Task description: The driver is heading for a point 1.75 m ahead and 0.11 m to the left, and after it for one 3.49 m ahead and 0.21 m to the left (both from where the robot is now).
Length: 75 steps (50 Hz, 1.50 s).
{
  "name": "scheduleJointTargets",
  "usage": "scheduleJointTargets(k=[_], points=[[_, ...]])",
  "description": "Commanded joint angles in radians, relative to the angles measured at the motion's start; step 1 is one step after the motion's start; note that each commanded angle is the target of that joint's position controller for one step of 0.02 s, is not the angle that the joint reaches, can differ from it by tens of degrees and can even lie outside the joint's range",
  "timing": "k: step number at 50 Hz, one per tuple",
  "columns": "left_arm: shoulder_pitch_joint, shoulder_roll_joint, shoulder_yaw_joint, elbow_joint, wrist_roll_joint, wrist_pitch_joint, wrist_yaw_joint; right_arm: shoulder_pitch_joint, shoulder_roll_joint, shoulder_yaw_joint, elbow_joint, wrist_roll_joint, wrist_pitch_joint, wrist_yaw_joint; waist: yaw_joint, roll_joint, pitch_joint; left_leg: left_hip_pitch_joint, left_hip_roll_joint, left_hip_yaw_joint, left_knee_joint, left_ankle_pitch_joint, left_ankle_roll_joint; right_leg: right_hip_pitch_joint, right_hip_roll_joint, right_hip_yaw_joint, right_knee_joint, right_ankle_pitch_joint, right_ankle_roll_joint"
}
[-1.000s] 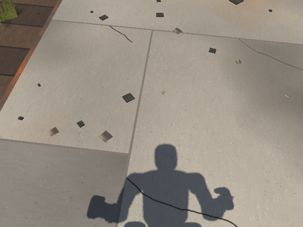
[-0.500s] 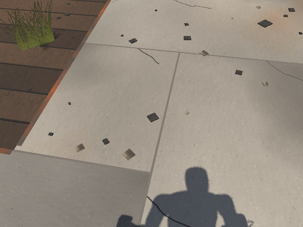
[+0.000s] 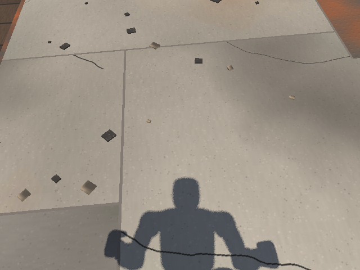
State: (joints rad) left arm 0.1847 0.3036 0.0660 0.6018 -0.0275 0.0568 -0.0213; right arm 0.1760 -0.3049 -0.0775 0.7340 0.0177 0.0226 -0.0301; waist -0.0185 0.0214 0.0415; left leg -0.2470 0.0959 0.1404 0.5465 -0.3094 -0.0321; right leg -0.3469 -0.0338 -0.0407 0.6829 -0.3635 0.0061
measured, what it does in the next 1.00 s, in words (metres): walks ahead: right foot, then left foot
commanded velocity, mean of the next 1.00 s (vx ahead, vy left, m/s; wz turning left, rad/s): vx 0.41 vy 0.00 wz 0.02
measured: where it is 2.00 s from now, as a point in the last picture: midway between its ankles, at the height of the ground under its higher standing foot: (174, 149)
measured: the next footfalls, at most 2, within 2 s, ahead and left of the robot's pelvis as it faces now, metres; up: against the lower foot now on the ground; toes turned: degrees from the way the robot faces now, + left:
right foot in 0.02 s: +0.04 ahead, -0.11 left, +0.00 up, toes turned -3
left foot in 0.54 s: +0.38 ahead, +0.07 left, +0.00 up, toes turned -8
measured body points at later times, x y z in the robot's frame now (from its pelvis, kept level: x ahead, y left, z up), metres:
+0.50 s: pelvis +0.19 -0.02 +0.00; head +0.21 -0.04 +0.45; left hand +0.23 +0.27 -0.11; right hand +0.38 -0.29 -0.08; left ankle +0.34 +0.08 -0.72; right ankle +0.00 -0.11 -0.73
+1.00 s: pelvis +0.48 -0.06 -0.01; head +0.51 -0.06 +0.44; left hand +0.72 +0.19 -0.06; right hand +0.50 -0.35 -0.12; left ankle +0.34 +0.07 -0.73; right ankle +0.62 -0.17 -0.73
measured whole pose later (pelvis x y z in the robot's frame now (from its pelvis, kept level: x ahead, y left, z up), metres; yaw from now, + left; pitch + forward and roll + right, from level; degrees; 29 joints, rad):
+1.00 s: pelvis +0.48 -0.06 -0.01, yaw +6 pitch +2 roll +1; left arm 0.04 0.28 0.02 0.59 0.00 -0.12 -0.01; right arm 0.43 -0.30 -0.07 0.79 0.03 -0.04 -0.01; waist -0.10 -0.02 0.01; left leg -0.06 -0.09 -0.22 0.49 -0.45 0.03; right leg -0.46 0.00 0.07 0.46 -0.04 0.00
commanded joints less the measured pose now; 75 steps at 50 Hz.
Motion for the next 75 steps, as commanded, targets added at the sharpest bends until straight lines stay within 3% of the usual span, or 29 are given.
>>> scheduleJointTargets(k=[1,2,3,4,7,11,22,24,26,27,28,29,30,32,33,37,41,46,49,50,51,52,53,54,60,66,71,73,75], points=[[0.227,0.162,0.068,0.010,-0.006,-0.013,0.014,-0.013,-0.066,-0.017,-0.047,-0.013,-0.020,0.021,0.080,-0.111,-0.107,-0.258,0.073,0.002,0.213,-0.250,0.079,0.369,-0.021,0.115,-0.233,-0.037,-0.110],[0.268,0.307,0.089,-0.028,0.009,-0.040,0.014,-0.115,-0.023,0.000,-0.140,-0.036,-0.036,0.023,0.099,-0.350,-0.069,-0.633,-0.105,-0.036,0.532,-0.393,0.012,0.421,-0.307,0.742,-0.423,-0.272,-0.317],[0.259,0.252,0.070,-0.038,0.035,-0.080,0.005,-0.189,-0.090,-0.018,-0.158,-0.002,-0.066,0.025,0.133,-0.221,-0.059,-0.680,-0.082,-0.224,0.644,-0.335,0.032,0.354,-0.362,0.860,-0.531,-0.390,-0.386],[0.208,0.198,0.050,-0.035,0.036,-0.102,0.008,-0.178,-0.124,-0.029,-0.153,0.022,-0.082,0.033,0.087,-0.201,0.003,-0.689,-0.049,-0.242,0.637,-0.220,0.057,0.315,-0.336,0.782,-0.540,-0.424,-0.345],[0.120,0.141,0.026,-0.048,0.026,-0.108,0.029,-0.110,-0.132,-0.040,-0.091,-0.025,-0.105,0.031,0.026,-0.146,0.015,-0.557,-0.013,-0.226,0.504,0.051,0.039,0.240,-0.194,0.515,-0.510,-0.153,-0.236],[0.187,0.122,0.021,-0.013,0.024,-0.122,0.044,-0.129,-0.069,-0.018,-0.059,-0.023,-0.113,0.045,0.047,-0.111,-0.020,-0.482,-0.045,-0.182,0.302,0.264,-0.005,0.279,-0.138,0.342,-0.517,0.132,-0.209],[0.287,0.158,0.036,0.095,0.007,-0.106,0.043,-0.295,-0.061,0.013,-0.109,0.002,-0.141,0.090,0.117,-0.144,0.064,-0.413,-0.067,-0.141,-0.033,0.272,0.041,0.379,-0.204,0.291,-0.469,0.342,-0.204],[0.271,0.169,0.038,0.100,0.008,-0.101,0.044,-0.244,-0.082,0.005,-0.100,0.003,-0.142,0.092,0.085,-0.163,0.027,-0.314,-0.096,-0.105,-0.044,0.222,0.083,0.407,-0.205,0.256,-0.409,0.582,-0.182],[0.250,0.161,0.032,0.101,0.014,-0.094,0.049,-0.034,-0.136,-0.025,-0.045,-0.002,-0.136,0.080,-0.028,-0.142,-0.134,0.001,-0.153,-0.059,-0.070,0.246,0.150,0.380,-0.137,0.157,-0.139,0.960,-0.135],[0.247,0.138,0.018,0.086,0.031,-0.096,0.054,0.149,-0.177,-0.036,-0.015,-0.005,-0.131,0.073,-0.107,-0.085,-0.270,0.310,-0.030,-0.221,-0.031,0.239,0.217,0.191,-0.106,0.136,0.114,0.806,-0.099],[0.336,0.040,-0.010,0.054,0.036,-0.113,0.046,0.260,-0.275,-0.061,0.008,-0.010,-0.126,0.074,-0.061,0.219,-0.402,0.652,0.228,-0.753,-0.110,0.026,0.393,-0.211,0.082,0.086,0.528,0.156,-0.005],[0.277,0.090,-0.008,0.050,0.029,-0.139,0.042,0.250,-0.184,-0.035,0.017,0.015,-0.128,0.079,-0.083,0.196,-0.384,0.670,0.242,-0.946,-0.256,-0.102,0.388,-0.360,0.090,0.187,0.628,-0.165,-0.008],[0.169,0.138,0.005,0.024,-0.005,-0.159,0.030,0.175,-0.151,-0.025,0.003,0.012,-0.121,0.071,-0.081,0.137,-0.216,0.541,0.220,-0.801,-0.274,-0.104,0.346,-0.443,0.032,0.184,0.651,-0.094,-0.019],[0.076,0.126,0.001,0.009,0.020,-0.184,0.024,0.089,-0.119,-0.013,-0.025,-0.006,-0.108,0.061,-0.036,-0.011,-0.075,0.284,0.139,-0.614,-0.307,0.078,0.314,-0.398,-0.037,0.147,0.531,0.027,-0.022],[0.084,0.121,0.005,0.007,0.033,-0.184,0.024,0.071,-0.106,-0.006,-0.036,-0.017,-0.108,0.057,-0.003,0.004,-0.060,0.206,0.106,-0.567,-0.331,0.146,0.309,-0.342,-0.058,0.148,0.478,0.063,-0.015],[0.074,0.073,-0.009,-0.008,0.047,-0.162,0.025,0.066,-0.122,-0.012,-0.038,-0.002,-0.108,0.038,0.034,0.048,-0.026,0.039,0.056,-0.453,-0.381,0.301,0.324,-0.284,-0.058,0.103,0.297,0.112,0.043],[-0.109,0.030,-0.028,-0.050,0.042,-0.173,0.021,0.127,-0.153,-0.024,-0.016,0.010,-0.099,0.022,-0.030,0.045,-0.003,-0.050,-0.014,-0.371,-0.357,0.299,0.259,-0.170,0.002,0.082,-0.028,0.392,0.066],[-0.172,0.085,-0.005,-0.066,0.017,-0.184,0.007,0.199,-0.155,-0.027,0.004,0.021,-0.078,0.011,-0.033,0.071,-0.029,0.069,0.044,-0.495,-0.247,0.214,0.210,-0.081,0.027,0.137,-0.181,0.408,0.043],[-0.016,0.134,0.028,-0.033,0.021,-0.192,0.014,0.180,-0.125,-0.021,-0.011,0.009,-0.068,0.015,0.060,0.080,-0.102,0.073,0.000,-0.500,-0.050,0.312,0.158,0.153,0.015,0.114,-0.245,0.309,-0.027],[0.128,0.183,0.043,-0.023,0.037,-0.192,0.023,0.180,-0.064,0.002,-0.035,-0.010,-0.070,0.021,0.124,0.001,-0.247,-0.023,-0.060,-0.439,0.210,0.207,0.125,0.395,-0.132,0.243,-0.221,0.242,-0.091],[0.210,0.264,0.062,0.004,0.052,-0.177,0.022,0.323,0.023,0.028,-0.060,0.010,-0.081,0.022,0.072,-0.309,-0.391,-0.360,-0.203,-0.304,0.555,-0.233,0.060,0.725,-0.369,0.676,-0.286,0.072,-0.247],[0.218,0.193,0.050,0.011,0.036,-0.171,0.013,0.333,-0.065,0.017,-0.050,0.030,-0.082,0.020,0.080,-0.312,-0.367,-0.505,-0.133,-0.318,0.722,-0.270,0.049,0.704,-0.406,0.857,-0.361,-0.139,-0.267],[0.167,0.122,0.032,0.000,0.033,-0.168,0.016,0.232,-0.133,-0.003,-0.054,0.032,-0.077,0.018,0.104,-0.186,-0.226,-0.541,-0.092,-0.314,0.768,-0.170,0.043,0.588,-0.356,0.699,-0.380,-0.135,-0.224],[0.118,0.098,0.022,0.002,0.038,-0.164,0.017,0.162,-0.138,-0.006,-0.068,0.018,-0.071,0.017,0.095,-0.112,-0.144,-0.517,-0.058,-0.281,0.753,-0.091,0.036,0.468,-0.310,0.544,-0.385,0.008,-0.196],[0.060,0.086,0.025,0.061,0.032,-0.180,0.017,0.081,-0.046,0.002,-0.116,0.007,-0.040,0.036,0.034,-0.116,-0.015,-0.446,0.014,-0.241,0.564,0.039,0.018,0.239,-0.230,0.204,-0.515,0.327,-0.201],[0.089,0.138,0.037,0.120,0.025,-0.169,0.020,-0.070,-0.011,0.023,-0.152,0.001,-0.059,0.063,0.075,-0.066,0.013,-0.401,-0.004,-0.195,0.227,0.293,0.030,0.262,-0.204,0.019,-0.541,0.428,-0.187],[0.168,0.182,0.047,0.186,-0.005,-0.145,0.016,-0.197,-0.031,0.025,-0.204,0.002,-0.072,0.082,0.091,-0.072,0.051,-0.366,-0.042,-0.144,0.056,0.228,0.081,0.379,-0.252,-0.008,-0.509,0.506,-0.173],[0.166,0.205,0.051,0.202,-0.011,-0.132,0.021,-0.157,-0.063,0.010,-0.204,-0.005,-0.073,0.083,0.043,-0.103,0.003,-0.256,-0.087,-0.103,0.015,0.151,0.117,0.422,-0.256,-0.030,-0.402,0.782,-0.153],[0.170,0.183,0.034,0.212,-0.009,-0.124,0.029,0.101,-0.144,-0.037,-0.129,-0.009,-0.068,0.067,-0.099,-0.093,-0.157,0.171,-0.128,-0.087,-0.044,0.232,0.171,0.284,-0.189,-0.095,-0.076,0.907,-0.099]])
Keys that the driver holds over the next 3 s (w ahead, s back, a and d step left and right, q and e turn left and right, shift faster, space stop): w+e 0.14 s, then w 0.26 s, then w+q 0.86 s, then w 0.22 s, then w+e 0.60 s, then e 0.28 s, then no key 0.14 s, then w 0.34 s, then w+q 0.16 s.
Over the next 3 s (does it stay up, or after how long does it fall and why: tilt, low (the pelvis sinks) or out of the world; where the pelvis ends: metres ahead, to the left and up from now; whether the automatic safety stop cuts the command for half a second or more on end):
stays up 1.35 0.05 0.01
